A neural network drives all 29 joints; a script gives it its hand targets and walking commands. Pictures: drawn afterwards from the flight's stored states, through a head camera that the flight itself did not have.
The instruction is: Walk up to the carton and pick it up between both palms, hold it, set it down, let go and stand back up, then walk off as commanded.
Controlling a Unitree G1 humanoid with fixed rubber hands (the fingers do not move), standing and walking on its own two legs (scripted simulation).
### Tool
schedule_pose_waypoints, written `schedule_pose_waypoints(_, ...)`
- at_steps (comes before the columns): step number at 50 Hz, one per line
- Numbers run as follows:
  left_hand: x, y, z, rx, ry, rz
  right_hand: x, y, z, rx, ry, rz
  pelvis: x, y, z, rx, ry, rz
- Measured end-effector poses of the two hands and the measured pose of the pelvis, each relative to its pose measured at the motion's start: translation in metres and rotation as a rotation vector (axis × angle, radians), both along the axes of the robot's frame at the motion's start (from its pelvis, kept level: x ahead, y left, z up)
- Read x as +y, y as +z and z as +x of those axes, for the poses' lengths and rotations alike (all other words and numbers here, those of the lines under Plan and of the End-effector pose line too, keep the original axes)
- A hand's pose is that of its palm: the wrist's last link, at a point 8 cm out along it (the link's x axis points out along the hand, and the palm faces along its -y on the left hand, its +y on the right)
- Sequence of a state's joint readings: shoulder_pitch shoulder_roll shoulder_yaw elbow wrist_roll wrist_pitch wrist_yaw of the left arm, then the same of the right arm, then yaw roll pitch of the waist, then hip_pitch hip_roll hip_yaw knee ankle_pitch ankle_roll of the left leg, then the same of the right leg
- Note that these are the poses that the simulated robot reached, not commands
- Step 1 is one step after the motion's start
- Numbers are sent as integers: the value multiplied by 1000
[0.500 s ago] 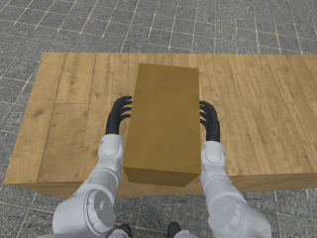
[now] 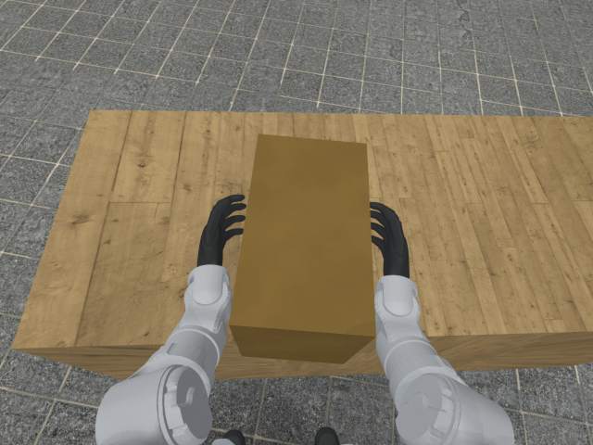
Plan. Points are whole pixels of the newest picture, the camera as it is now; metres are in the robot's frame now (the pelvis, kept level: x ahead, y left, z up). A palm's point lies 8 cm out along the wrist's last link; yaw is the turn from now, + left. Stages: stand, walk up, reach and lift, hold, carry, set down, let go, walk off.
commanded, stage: reach and lift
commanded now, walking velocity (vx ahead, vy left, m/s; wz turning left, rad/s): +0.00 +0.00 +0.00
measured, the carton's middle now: (302, 253) +0.40 -0.02 -0.07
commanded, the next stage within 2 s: none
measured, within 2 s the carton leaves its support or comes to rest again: leaves its support in 0.08 s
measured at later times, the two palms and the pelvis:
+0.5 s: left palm (207, 242) +0.37 +0.11 +0.02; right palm (400, 251) +0.36 -0.14 +0.02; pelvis +0.00 +0.00 +0.00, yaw +1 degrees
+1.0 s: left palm (179, 211) +0.37 +0.13 +0.10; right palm (405, 218) +0.37 -0.12 +0.10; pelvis +0.00 +0.00 +0.02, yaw +3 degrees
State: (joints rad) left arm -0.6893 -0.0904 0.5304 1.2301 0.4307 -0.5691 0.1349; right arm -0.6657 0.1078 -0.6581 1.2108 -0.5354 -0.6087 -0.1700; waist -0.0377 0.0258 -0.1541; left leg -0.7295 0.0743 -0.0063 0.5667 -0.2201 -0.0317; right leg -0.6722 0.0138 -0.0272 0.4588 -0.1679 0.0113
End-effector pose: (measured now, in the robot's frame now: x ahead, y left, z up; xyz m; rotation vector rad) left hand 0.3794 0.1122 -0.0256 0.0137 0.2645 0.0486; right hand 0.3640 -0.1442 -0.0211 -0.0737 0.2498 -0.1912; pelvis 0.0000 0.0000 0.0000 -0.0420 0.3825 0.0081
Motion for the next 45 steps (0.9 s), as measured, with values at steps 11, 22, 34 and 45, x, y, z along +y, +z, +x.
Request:
schedule_pose_waypoints(11, 1, 14, -4, -5, 16, -21, 1, 12, -2, -8, 9, 22, -2, 0, -5, -26, 8, 2)
schedule_pose_waypoints(22, 2, 36, -7, -22, 26, -20, 2, 30, -3, -26, 13, 49, -3, 3, -4, -84, 14, 7)
schedule_pose_waypoints(34, 4, 78, 0, -59, 36, -10, 4, 79, 9, -56, 27, 44, -4, 13, 2, -195, 26, 16)
schedule_pose_waypoints(45, 15, 109, -4, -73, 40, 14, 15, 105, 6, -60, 31, 48, 0, 19, 5, -302, 42, 24)
